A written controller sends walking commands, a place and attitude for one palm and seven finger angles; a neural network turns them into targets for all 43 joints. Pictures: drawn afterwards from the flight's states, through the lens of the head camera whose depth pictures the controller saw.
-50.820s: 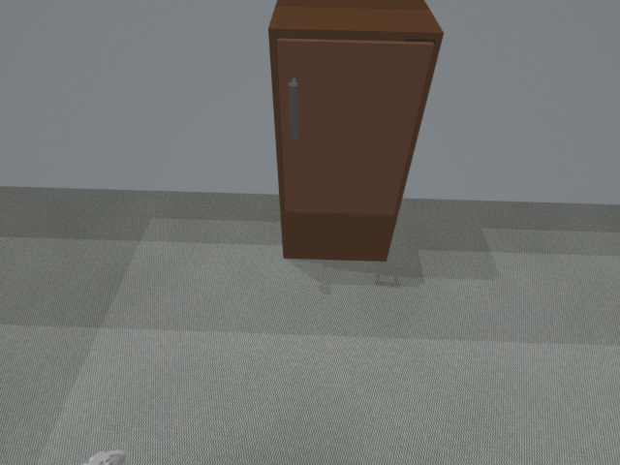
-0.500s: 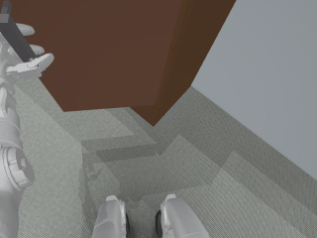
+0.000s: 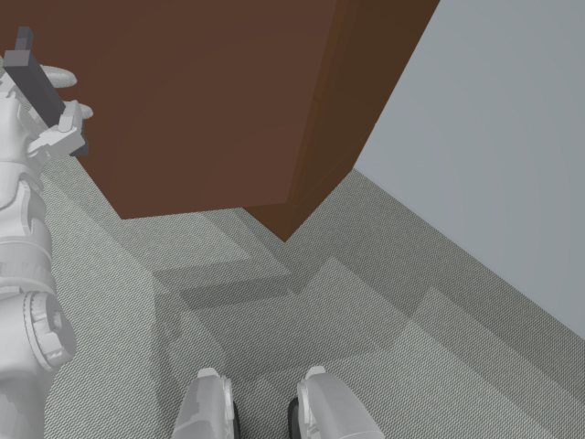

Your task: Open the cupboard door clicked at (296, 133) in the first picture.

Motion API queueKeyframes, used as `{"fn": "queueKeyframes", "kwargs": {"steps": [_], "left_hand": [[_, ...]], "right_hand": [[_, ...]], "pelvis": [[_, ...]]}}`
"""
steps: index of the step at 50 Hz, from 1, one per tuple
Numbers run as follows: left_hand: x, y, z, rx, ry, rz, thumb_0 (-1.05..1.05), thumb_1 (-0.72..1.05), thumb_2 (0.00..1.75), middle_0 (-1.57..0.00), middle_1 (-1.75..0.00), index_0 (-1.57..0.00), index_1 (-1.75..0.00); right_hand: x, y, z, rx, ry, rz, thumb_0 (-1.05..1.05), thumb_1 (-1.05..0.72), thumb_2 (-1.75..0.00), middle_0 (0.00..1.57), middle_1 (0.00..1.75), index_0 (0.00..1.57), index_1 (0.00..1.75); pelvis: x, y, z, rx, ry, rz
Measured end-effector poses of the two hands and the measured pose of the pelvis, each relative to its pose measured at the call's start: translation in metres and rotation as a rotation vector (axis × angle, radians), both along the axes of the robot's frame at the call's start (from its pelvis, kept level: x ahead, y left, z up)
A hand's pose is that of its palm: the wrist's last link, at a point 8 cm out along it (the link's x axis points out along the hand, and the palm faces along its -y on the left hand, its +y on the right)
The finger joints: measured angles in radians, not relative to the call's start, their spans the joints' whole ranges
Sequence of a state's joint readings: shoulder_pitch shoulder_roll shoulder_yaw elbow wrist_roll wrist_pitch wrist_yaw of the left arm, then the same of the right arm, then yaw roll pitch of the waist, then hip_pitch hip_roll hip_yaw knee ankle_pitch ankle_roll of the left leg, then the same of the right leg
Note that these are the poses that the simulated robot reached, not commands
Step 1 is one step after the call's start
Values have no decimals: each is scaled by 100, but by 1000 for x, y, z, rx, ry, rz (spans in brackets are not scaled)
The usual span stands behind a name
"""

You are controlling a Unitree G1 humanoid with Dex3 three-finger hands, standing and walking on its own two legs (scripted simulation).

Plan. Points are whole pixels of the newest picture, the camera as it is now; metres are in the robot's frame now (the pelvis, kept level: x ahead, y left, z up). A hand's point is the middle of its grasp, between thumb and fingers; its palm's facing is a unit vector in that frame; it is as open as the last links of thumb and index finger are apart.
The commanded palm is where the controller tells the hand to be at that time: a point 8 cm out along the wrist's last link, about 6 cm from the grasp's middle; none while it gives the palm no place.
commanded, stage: pull the door open along its arc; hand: left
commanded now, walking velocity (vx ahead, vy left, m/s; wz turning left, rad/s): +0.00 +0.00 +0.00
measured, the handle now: (54, 98) +0.55 +0.27 +0.05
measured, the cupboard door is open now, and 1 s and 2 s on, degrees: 50 91 91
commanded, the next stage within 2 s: open thumb and fingers to let go in 0.90 s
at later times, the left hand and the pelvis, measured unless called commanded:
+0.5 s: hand (118, 230) +0.37 +0.17 +0.05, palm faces +0.29 -0.96 +0.03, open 6.2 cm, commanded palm +0.31 +0.24 +0.05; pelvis +0.01 -0.01 +0.02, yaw +1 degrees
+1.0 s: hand (196, 286) +0.30 +0.09 +0.06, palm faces +0.48 -0.88 +0.01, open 6.1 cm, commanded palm +0.26 +0.14 +0.05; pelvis +0.01 -0.05 +0.02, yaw +5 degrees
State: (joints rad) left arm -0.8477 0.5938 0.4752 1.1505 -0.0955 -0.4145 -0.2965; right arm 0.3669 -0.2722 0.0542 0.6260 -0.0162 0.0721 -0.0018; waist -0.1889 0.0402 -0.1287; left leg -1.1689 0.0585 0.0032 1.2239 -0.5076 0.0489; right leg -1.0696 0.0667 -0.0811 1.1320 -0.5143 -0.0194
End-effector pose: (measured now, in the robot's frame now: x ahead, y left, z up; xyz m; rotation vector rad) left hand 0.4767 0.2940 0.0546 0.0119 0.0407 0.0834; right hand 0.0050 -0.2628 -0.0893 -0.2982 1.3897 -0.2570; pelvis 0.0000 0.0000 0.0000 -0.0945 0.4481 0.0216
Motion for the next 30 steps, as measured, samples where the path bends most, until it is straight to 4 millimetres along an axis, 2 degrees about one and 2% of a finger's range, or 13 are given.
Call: {"fn": "queueKeyframes", "kwargs": {"steps": [6, 11, 15, 19, 24, 30], "left_hand": [[-20, -4, 0, 7, -8, -5, 1, 72, 77, -37, -135, -35, -135], [-49, -12, 0, 12, -8, -28, 1, 70, 73, -37, -135, -35, -135], [-78, -23, 0, 3, -13, -47, 1, 69, 71, -36, -134, -36, -135], [-109, -43, -3, -58, -39, 66, 2, 68, 71, -36, -134, -37, -134], [-141, -69, -2, -41, -55, 192, 2, 67, 73, -37, -134, -37, -132], [-168, -97, -1, -18, -59, 307, 2, 66, 73, -37, -133, -37, -132]], "right_hand": [[8, 2, 1, 28, -23, -8, 1, -90, -90, 20, 30, 20, 29], [27, 4, 5, 56, -81, -6, 1, -90, -90, 20, 30, 20, 29], [52, 5, 11, 72, -162, 14, 1, -90, -90, 20, 30, 20, 29], [84, 7, 15, 89, -262, 59, 1, -90, -90, 20, 30, 20, 29], [123, 13, 15, 127, -371, 137, 1, -91, -90, 20, 30, 20, 29], [151, 22, 11, 171, -434, 213, 1, -91, -90, 20, 30, 20, 29]], "pelvis": [[4, 0, 6, 10, -19, -7], [8, -1, 13, 22, -44, -11], [12, -2, 19, 31, -69, -12], [13, -3, 22, 40, -87, -13], [9, -7, 20, 57, -109, -10], [3, -18, 17, 75, -137, 5]]}}
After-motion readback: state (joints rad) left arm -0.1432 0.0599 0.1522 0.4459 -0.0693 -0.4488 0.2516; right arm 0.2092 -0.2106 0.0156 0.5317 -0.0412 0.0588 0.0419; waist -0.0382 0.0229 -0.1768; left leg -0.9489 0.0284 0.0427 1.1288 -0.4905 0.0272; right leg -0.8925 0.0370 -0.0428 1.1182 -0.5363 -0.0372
